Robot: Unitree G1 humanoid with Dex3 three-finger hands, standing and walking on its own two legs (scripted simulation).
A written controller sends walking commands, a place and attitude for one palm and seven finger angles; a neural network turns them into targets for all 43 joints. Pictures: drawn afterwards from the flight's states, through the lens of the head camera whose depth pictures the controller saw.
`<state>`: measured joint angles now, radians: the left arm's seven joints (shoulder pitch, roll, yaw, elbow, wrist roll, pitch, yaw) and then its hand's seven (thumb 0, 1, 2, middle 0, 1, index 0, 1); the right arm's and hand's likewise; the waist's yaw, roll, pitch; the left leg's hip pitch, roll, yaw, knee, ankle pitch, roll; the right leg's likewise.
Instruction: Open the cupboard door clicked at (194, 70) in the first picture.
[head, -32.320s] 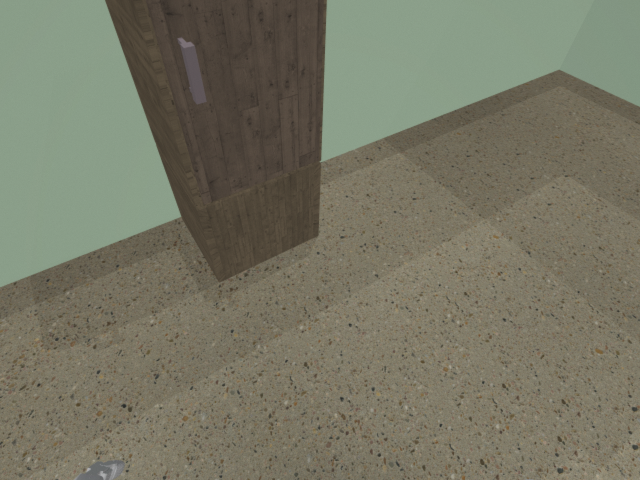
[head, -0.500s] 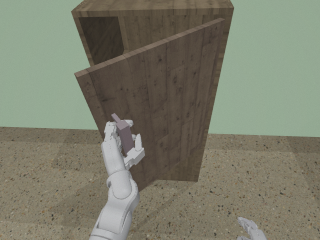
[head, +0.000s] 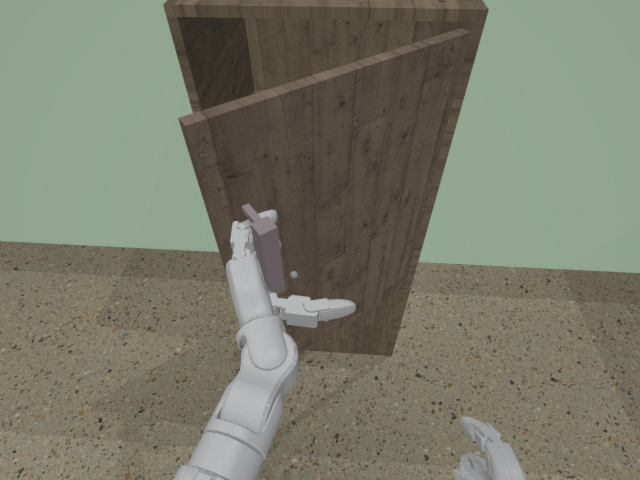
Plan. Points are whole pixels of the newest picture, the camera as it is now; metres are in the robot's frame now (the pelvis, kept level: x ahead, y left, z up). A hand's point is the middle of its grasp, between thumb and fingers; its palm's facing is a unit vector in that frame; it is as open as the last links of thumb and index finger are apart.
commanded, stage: open thumb and fingers to let go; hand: left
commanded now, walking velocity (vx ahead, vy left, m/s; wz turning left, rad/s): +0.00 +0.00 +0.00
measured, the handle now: (261, 250) +0.38 +0.10 +0.10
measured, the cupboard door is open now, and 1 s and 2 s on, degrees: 39 41 40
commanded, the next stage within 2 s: slide the hand sideways off the handle in 0.12 s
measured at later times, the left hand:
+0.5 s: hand (285, 300) +0.30 +0.06 +0.09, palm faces -0.13 -0.99 -0.01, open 16.0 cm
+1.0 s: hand (257, 324) +0.28 +0.09 +0.09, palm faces -0.05 -1.00 -0.01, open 16.1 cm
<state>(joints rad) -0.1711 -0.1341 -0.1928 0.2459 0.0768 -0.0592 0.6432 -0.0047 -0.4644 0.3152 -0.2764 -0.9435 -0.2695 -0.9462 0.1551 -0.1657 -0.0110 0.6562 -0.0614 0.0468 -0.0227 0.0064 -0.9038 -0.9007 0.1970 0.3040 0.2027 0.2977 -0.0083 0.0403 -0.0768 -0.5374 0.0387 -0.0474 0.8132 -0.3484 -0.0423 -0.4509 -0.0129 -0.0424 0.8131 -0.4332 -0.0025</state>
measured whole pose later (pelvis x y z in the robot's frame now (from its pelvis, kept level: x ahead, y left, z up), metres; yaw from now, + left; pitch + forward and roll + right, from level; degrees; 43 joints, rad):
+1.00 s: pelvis +0.01 +0.00 +0.01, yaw -1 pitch +4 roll +0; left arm 0.20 0.09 -0.10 -0.06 -0.09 -0.16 0.03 -0.01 -0.50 0.30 -0.21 -0.33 -0.20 -0.33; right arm 0.22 -0.20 0.02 0.53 0.00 -0.04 -0.02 0.01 -0.90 -0.90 0.20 0.30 0.20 0.30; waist 0.00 0.03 -0.05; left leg -0.48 0.04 -0.02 0.77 -0.35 -0.04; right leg -0.41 -0.01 -0.01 0.78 -0.43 0.00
